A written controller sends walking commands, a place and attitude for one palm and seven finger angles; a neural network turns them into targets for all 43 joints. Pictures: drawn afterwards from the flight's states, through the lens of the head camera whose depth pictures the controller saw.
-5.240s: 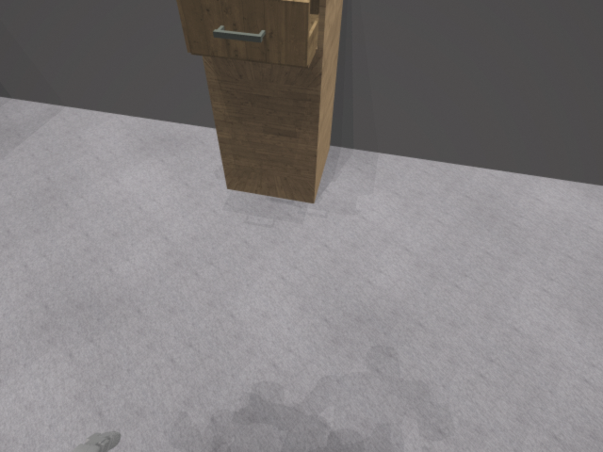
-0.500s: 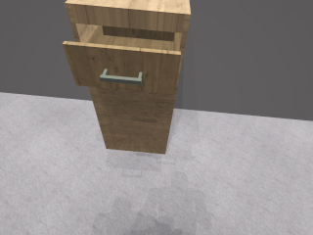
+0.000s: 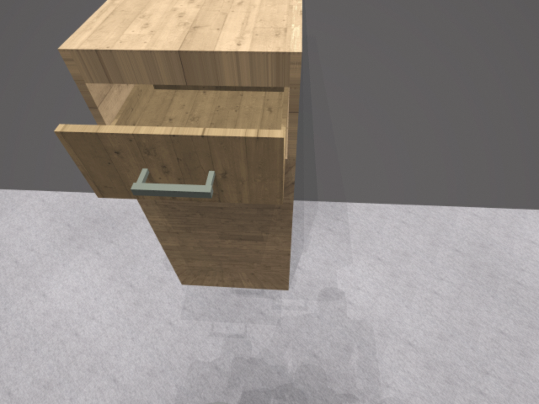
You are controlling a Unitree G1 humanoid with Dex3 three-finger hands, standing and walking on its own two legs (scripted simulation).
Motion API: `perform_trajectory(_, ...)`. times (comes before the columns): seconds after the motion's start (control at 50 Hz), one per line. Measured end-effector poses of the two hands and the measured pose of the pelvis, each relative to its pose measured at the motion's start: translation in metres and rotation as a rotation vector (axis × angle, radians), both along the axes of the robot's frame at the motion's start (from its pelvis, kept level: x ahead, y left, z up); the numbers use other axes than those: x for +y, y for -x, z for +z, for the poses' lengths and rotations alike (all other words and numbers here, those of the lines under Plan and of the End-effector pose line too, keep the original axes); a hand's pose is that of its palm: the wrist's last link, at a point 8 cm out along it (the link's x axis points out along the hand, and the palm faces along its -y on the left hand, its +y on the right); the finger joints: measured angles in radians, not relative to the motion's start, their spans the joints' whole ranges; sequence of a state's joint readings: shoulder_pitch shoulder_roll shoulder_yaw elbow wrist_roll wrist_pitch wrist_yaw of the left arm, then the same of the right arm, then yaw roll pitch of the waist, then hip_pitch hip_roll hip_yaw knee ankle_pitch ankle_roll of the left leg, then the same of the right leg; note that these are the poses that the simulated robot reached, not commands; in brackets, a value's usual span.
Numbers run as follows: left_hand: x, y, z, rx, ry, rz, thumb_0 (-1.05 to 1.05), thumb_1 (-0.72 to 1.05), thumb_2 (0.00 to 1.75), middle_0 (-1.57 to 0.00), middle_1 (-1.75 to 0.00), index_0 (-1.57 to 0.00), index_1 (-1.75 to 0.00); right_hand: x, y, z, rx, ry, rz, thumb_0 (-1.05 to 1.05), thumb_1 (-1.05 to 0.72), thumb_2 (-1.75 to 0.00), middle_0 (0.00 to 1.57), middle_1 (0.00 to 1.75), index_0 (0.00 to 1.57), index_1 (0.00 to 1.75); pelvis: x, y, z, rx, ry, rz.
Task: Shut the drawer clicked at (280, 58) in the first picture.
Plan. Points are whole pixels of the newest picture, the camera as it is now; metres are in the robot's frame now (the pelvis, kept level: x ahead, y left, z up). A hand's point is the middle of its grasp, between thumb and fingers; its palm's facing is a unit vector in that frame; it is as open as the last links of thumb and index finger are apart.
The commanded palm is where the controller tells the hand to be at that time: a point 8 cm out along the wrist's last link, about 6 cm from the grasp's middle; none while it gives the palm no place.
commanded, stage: come to a stop and stand still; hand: left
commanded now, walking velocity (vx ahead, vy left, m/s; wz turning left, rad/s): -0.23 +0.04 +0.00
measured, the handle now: (175, 182) +0.46 +0.20 +0.04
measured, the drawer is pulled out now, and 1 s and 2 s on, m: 0.14 0.14 0.14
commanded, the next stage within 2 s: look again from close up in 1.40 s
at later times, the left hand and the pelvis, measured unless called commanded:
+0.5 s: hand out of the picture +0.03 +0.20 -0.17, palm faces +0.00 -0.97 -0.25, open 7.4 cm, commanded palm none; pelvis -0.02 +0.00 -0.01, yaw -1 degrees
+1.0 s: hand out of the picture -0.02 +0.13 -0.18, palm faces +0.01 -0.99 -0.15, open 7.4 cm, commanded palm none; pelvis -0.01 -0.03 +0.00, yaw -1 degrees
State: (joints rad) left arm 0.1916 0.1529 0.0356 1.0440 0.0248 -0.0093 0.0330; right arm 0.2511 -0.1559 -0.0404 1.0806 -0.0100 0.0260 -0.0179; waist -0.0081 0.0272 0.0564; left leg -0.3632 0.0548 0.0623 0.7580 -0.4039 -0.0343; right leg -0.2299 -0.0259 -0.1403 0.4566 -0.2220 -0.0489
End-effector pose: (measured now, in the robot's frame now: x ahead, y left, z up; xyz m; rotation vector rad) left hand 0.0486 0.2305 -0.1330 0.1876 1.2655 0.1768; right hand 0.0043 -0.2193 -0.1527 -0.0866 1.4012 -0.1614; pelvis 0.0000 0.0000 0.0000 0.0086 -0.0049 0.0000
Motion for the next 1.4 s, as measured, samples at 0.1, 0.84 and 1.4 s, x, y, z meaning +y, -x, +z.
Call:
perform_trajectory(0.1, 0.013, 0.002, -0.012, 0.04, 0.019, 0.029, 0.0, 0.93, 0.9, -0.2, -0.3, -0.2, -0.3, -0.001, -0.04, 0.004, -0.049, 0.055, 0.033, 0.0, -0.92, -0.9, 0.2, 0.3, 0.2, 0.3, 0.014, -0.007, -0.005, -0.007, 0.012, 0.003)
perform_trajectory(0.84, -0.047, 0.068, -0.015, 0.14, 0.066, 0.005, 0.01, 0.92, 0.9, -0.2, -0.3, -0.2, -0.3, -0.038, 0.075, 0.005, 0.124, 0.034, -0.03, 0.0, -0.91, -0.9, 0.2, 0.3, 0.2, 0.29, -0.032, 0.02, -0.001, -0.026, 0.013, -0.011)
perform_trajectory(1.4, -0.034, 0.051, -0.015, 0.151, 0.063, 0.018, 0.0, 0.91, 0.9, -0.2, -0.3, -0.2, -0.3, -0.018, 0.001, 0.007, 0.006, 0.038, 0.0, 0.01, -0.92, -0.9, 0.2, 0.3, 0.2, 0.3, -0.017, -0.008, 0.0, -0.016, 0.001, -0.021)
